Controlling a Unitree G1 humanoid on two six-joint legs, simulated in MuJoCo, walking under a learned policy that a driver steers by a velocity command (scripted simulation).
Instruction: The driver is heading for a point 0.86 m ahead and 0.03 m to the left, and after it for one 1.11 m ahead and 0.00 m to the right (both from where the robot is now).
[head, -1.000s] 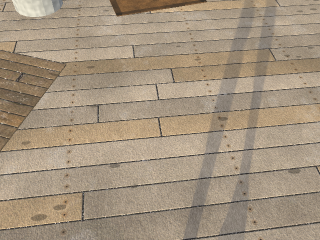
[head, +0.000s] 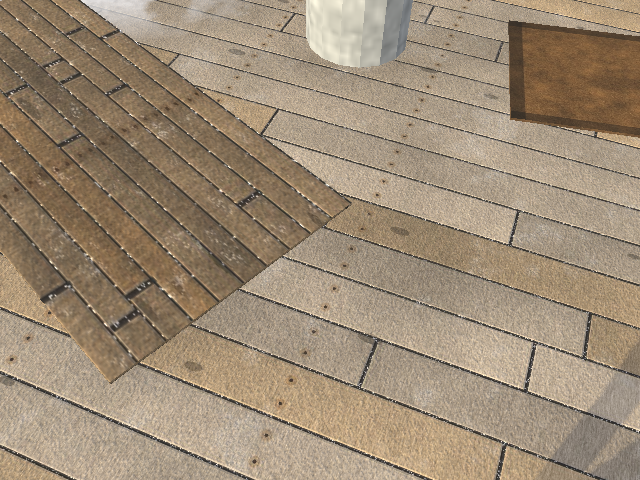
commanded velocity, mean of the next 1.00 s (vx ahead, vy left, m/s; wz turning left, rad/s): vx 0.33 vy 0.00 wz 0.32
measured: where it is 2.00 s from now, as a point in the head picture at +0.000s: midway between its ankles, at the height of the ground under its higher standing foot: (293, 451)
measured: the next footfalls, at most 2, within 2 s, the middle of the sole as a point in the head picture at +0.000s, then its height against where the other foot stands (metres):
right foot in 0.30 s outside the picture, level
left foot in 0.72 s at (256, 478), level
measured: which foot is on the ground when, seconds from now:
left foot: down 0.00-0.30, up 0.32-0.70, down 0.72-1.00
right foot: up 0.00-0.28, down 0.30-0.74, up 0.76-1.00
